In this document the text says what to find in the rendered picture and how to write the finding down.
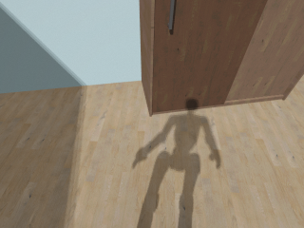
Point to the wardrobe door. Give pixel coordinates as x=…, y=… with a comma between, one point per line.
x=275, y=53
x=196, y=62

